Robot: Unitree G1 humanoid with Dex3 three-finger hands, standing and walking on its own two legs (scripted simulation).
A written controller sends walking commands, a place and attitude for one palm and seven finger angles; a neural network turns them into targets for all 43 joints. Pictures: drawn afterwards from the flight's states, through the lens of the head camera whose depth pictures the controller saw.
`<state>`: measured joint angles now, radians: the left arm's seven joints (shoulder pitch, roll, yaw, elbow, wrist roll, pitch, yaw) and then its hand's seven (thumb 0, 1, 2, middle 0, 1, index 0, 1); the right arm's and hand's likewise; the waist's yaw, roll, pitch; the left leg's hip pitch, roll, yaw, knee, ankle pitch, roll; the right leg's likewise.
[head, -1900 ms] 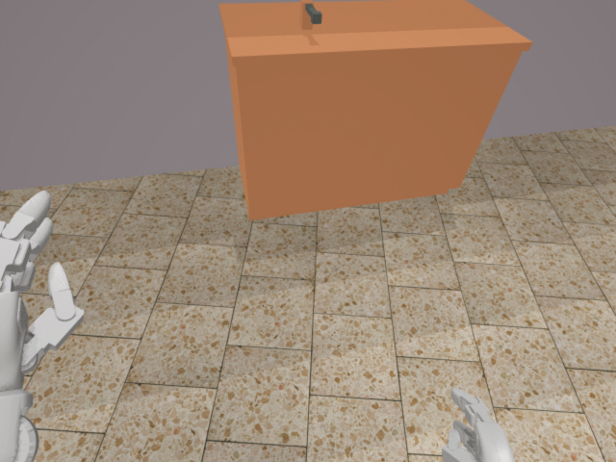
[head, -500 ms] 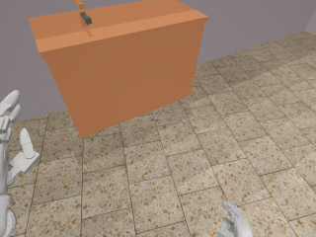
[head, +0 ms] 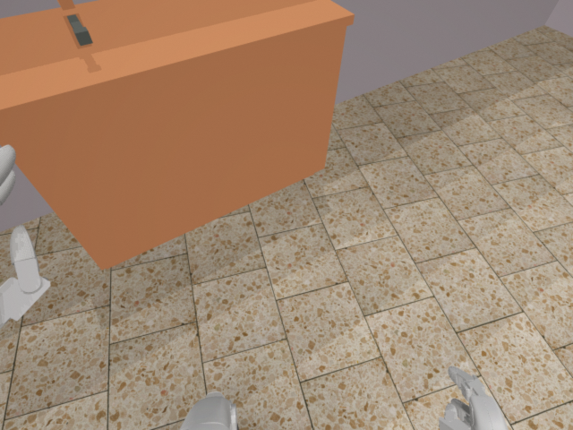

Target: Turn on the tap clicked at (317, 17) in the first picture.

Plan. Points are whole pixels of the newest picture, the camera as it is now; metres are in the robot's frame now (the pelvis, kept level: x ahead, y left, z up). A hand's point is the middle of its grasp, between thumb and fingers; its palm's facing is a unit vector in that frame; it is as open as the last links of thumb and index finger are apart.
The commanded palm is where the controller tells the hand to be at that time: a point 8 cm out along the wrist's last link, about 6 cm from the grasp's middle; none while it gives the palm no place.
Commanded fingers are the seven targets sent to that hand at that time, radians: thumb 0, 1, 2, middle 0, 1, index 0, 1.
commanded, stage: walk to a spot facing it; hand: left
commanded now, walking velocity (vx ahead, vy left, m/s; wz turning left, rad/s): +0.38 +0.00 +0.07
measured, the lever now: (82, 36) +0.88 +0.52 +0.08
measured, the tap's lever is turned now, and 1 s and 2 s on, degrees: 0 0 0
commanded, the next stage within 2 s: turn to face it in 0.38 s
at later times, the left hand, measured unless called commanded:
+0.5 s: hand (128, 149) +0.39 +0.22 +0.19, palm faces +0.39 -0.76 -0.52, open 7.4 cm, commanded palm +0.34 +0.25 +0.18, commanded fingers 0.00 0.90 0.90 -0.20 -0.30 -0.20 -0.30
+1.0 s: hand (165, 121) +0.47 +0.20 +0.17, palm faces +0.46 -0.78 -0.42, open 7.4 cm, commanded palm +0.40 +0.23 +0.18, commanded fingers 0.00 0.90 0.90 -0.20 -0.30 -0.20 -0.30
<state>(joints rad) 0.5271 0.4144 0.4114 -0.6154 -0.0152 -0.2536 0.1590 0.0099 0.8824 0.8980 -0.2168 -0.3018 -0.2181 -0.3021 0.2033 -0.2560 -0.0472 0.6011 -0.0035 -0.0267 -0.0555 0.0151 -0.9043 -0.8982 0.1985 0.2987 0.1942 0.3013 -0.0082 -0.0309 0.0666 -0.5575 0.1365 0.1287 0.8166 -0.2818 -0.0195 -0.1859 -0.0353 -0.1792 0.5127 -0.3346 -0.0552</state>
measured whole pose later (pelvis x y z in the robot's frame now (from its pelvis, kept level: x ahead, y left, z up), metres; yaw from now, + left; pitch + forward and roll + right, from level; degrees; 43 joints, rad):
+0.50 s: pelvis +0.16 -0.02 +0.00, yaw -4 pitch +1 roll -1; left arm 0.46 0.39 0.41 -0.49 -0.01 -0.23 0.15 0.01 0.89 0.90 -0.21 -0.30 -0.21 -0.30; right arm 0.23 -0.12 0.04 0.60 0.00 -0.09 -0.05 0.01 -0.90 -0.90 0.21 0.30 0.20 0.30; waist 0.04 0.07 0.05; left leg -0.20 0.18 0.23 0.50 -0.29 -0.05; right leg -0.41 -0.07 -0.17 0.66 -0.30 0.03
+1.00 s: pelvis +0.26 -0.06 -0.01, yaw +2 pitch -1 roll +1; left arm 0.48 0.41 0.41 -0.56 -0.04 -0.23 0.19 0.01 0.89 0.90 -0.21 -0.30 -0.21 -0.30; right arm 0.19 -0.20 -0.05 0.57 0.00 -0.04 -0.06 0.01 -0.91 -0.90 0.20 0.30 0.19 0.30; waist -0.02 -0.05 0.08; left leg -0.36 0.02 0.15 0.61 -0.24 0.05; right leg -0.33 -0.07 -0.13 0.94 -0.56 0.02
